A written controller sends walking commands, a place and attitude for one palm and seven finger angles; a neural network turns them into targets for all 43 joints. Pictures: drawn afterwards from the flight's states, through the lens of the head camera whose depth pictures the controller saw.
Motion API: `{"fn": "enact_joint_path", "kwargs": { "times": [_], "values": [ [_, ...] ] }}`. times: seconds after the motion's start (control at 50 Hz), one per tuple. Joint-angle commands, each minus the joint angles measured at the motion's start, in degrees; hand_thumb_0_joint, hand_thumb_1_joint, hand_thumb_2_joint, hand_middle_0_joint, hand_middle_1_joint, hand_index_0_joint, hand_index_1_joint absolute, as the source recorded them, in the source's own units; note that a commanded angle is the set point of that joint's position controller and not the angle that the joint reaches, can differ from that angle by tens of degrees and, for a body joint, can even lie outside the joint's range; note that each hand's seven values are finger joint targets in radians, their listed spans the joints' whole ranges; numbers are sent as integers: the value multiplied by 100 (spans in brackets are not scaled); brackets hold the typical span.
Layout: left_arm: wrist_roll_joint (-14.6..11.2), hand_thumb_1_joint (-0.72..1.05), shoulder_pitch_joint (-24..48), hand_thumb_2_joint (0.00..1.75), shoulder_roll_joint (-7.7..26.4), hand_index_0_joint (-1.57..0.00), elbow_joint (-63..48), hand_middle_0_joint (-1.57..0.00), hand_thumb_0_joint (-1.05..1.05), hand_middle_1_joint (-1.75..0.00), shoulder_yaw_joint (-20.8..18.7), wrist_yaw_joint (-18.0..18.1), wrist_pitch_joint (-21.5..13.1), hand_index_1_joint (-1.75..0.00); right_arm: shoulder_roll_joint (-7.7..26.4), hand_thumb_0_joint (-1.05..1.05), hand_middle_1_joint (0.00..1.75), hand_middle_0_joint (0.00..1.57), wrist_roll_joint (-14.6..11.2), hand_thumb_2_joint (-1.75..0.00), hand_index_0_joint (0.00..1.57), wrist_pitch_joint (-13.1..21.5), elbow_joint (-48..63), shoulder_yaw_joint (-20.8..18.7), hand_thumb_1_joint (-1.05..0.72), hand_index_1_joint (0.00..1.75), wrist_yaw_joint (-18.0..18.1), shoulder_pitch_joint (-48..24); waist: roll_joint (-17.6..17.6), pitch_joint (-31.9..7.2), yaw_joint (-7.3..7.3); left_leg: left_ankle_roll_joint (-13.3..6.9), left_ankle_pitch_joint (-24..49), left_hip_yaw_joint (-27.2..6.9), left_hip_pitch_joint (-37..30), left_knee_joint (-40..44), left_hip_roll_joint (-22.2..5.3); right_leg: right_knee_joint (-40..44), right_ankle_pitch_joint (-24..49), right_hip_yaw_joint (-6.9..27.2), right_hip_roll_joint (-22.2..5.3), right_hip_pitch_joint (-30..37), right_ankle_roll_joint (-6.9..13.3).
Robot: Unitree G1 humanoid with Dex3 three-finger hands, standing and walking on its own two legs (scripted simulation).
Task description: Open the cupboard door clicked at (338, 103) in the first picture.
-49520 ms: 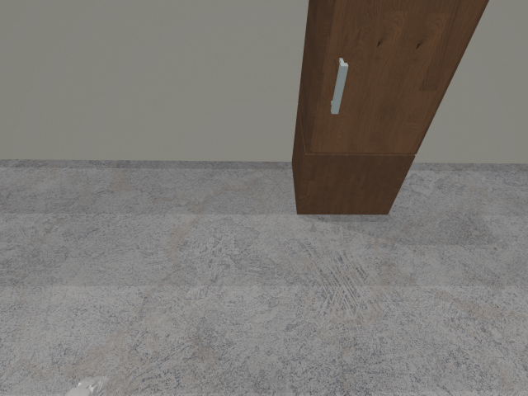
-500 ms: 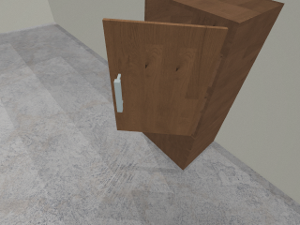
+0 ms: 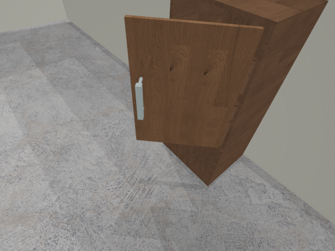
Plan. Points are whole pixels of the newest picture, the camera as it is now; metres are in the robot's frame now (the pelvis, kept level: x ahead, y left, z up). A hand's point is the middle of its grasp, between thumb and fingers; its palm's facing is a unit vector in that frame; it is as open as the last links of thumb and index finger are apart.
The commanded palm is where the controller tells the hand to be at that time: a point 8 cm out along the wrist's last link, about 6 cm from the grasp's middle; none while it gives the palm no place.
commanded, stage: shuffle to correct the standing spot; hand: left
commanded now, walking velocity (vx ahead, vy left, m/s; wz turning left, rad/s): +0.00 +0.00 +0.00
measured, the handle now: (140, 99) +0.66 +0.15 -0.04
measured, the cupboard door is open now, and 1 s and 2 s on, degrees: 44 44 44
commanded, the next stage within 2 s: come to a stop and stand still in 1.02 s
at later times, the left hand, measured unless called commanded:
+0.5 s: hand out of the picture +0.06 +0.20 -0.16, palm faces +0.01 -0.99 -0.15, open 7.3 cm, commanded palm none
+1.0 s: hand out of the picture +0.04 +0.12 -0.17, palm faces +0.02 -0.99 -0.17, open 7.2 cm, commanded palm none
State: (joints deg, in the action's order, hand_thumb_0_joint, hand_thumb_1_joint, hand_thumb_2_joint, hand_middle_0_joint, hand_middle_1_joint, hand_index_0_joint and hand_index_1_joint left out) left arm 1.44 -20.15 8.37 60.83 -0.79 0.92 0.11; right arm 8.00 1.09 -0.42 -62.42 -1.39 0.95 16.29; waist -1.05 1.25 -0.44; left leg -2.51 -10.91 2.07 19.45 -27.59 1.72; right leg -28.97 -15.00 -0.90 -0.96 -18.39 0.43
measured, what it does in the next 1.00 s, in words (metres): steps on the spot: left foot, then right foot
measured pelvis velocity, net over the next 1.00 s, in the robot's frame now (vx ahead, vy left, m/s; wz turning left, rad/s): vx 0.05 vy -0.05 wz -0.02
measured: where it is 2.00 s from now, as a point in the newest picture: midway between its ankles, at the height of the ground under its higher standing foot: outside the picture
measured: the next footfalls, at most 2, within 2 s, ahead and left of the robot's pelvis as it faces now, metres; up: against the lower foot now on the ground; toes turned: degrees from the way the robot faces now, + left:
left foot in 0.28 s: +0.06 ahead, +0.08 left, +0.00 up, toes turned +1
right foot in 0.76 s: +0.02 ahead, -0.15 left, +0.00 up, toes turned -7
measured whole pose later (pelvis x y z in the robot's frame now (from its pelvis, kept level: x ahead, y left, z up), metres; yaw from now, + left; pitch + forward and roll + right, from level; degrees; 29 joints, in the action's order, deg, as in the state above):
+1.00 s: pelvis +0.05 -0.05 +0.01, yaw -1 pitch +1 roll +0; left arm 1.2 -21.0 8.1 60.4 -1.9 0.9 -3.5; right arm 10.2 1.4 0.5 -59.0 -3.8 -0.7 15.4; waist -0.3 1.4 0.5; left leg -0.5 -14.4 4.5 31.1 -49.6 -3.7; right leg -19.3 -16.4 -6.0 0.5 -3.8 2.0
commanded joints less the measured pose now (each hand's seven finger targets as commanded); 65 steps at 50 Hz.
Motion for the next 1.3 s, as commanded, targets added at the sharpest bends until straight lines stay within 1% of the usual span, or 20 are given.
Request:
{"fn": "enact_joint_path", "kwargs": {
  "times": [0.0,0.12,0.2,0.22,0.24,0.26,0.3,0.32,0.42,0.58,0.68,0.7,0.74,0.86,1.0,1.06,1.1,1.12,1.18,1.28],
  "values": [
    [20,90,-641,90,421,-20,-105,-20,0,-30,-109,31,-43,-30,693,0,30,20,-2,-90,20,66,295,-135,-90,30,37,102,145,185,-78,49,-2144,-854,411,990,-546,614,-1268,565,-264,117,157],
    [21,90,-479,90,635,-20,-191,-20,0,-30,-299,10,90,-30,470,0,30,20,99,-90,20,-123,267,-184,-90,30,6,512,-806,95,163,209,-1663,-8,-550,-840,90,1370,-2939,949,-568,-1311,427],
    [38,90,1438,90,721,-20,-720,-20,0,-30,-395,123,31,-30,178,0,30,20,41,-90,20,-126,-159,-219,-90,30,-5,2185,-1032,49,1246,130,-978,111,-2372,-1974,-254,1266,-2280,748,-915,-3070,262],
    [20,90,1223,90,592,-20,-724,-20,0,-30,-345,83,17,-30,199,0,30,20,62,-90,20,-14,-173,-159,-90,30,-19,2306,78,494,1123,57,-1457,-178,-2015,-211,-428,-277,-2125,549,-477,-2882,153],
    [-37,90,729,90,188,-20,-759,-20,0,-30,-301,87,39,-30,496,0,30,20,147,-90,20,96,-99,-194,-90,30,36,2106,2081,922,793,46,-3168,-1836,-930,1566,-1345,-2480,-1651,-57,306,-2750,111],
    [13,90,597,90,169,-20,-845,-20,0,-30,-324,60,34,-30,695,0,30,20,79,-90,20,190,102,-175,-90,30,105,1623,2161,1532,452,-44,-3400,-3138,373,2402,-2039,-3506,-965,337,190,-2712,163],
    [68,90,180,90,285,-20,-761,-20,0,-30,-398,-79,24,-30,665,0,30,20,67,-90,20,285,481,-78,-90,30,129,514,830,1112,-186,-700,-3370,-2950,838,2451,-2090,-4396,-95,514,-107,-2226,95],
    [92,90,161,90,305,-20,-635,-20,0,-30,-412,-93,56,-30,666,0,30,20,74,-90,20,342,518,-86,-90,30,135,386,1078,980,-234,-645,-3397,-2901,964,2418,-1994,-4551,130,527,-187,-2218,59],
    [60,90,197,90,278,-20,-550,-20,0,-30,-332,-200,42,-30,622,0,30,20,40,-90,20,466,264,-168,-90,30,158,911,438,414,-58,-677,-2246,-1708,8,2014,-1518,-4111,425,130,-183,-2030,2],
    [31,90,1070,90,295,-20,-964,-20,0,-30,-227,-213,-46,-30,662,0,30,20,131,-90,20,355,9,-198,-90,30,117,1746,848,87,512,-763,-1982,-1706,-1227,1930,-1635,-1698,-717,-284,-181,-1567,16],
    [-38,90,388,90,269,-20,-643,-20,0,-30,-228,-174,-111,-30,731,0,30,20,93,-90,20,260,26,-219,-90,30,57,1355,798,-273,126,-450,-1547,-1192,-397,1206,-1311,609,-441,-519,129,804,141],
    [-54,90,-55,90,393,-20,-458,-20,0,-30,-259,-129,-153,-30,591,0,30,20,57,-90,20,272,62,-199,-90,30,24,1188,421,-361,-87,-252,-1604,-864,353,735,-1091,886,-230,-233,-117,1820,259],
    [4,90,-924,90,1120,-20,-209,-20,0,-30,-395,-17,-182,-30,160,0,30,20,11,-90,20,319,441,-112,-90,30,-18,578,-1611,30,-527,143,-2064,398,2587,-1682,-129,1974,-1754,2322,-2086,2742,979],
    [-12,90,-38,90,427,-20,-398,-20,0,-30,-219,37,-416,-30,228,0,30,20,57,-90,20,137,467,-250,-90,30,-203,428,-537,872,192,169,-400,48,1962,-3050,-641,2195,-305,864,-1427,838,976],
    [24,90,-527,90,787,-20,-121,-20,0,-30,-240,4,-440,-30,196,0,30,20,1,-90,20,271,797,-128,-90,30,-219,-394,-518,370,-55,165,-319,396,799,-1060,-391,1330,2106,495,-1368,1367,988],
    [-15,90,-608,90,706,-20,-22,-20,0,-30,-213,-21,-387,-30,477,0,30,20,38,-90,20,376,549,-134,-90,30,-122,319,-231,-106,282,61,303,441,-1076,14,-172,-91,2435,196,-887,903,676],
    [-105,90,-776,90,281,-20,-164,-20,0,-30,-129,-67,-381,-30,1416,0,30,20,93,-90,20,431,396,-316,-90,30,14,1287,1586,-1074,539,-949,1825,-2161,-3113,513,-2368,-2814,-1400,-551,74,-1053,223],
    [-62,90,-549,90,405,-20,-296,-20,0,-30,-129,-34,-352,-30,1487,0,30,20,14,-90,20,338,397,-298,-90,30,32,1334,1281,-979,577,-1357,1663,-2485,-2725,886,-2676,-3829,-2015,-168,78,-1301,292],
    [-13,90,-308,90,204,-20,-223,-20,0,-30,-106,30,-175,-30,699,0,30,20,-1,-90,20,327,692,-56,-90,30,83,-113,914,198,48,-973,1356,-1512,-322,1388,-2136,-3681,-1165,210,-457,-945,123],
    [-57,90,-658,90,32,-20,-67,-20,0,-30,-35,66,37,-30,756,0,30,20,-28,-90,20,274,696,-59,-90,30,175,-576,496,-427,-178,-773,3186,-445,-427,717,-1705,-1436,-554,-142,-321,325,-135]
  ]
}}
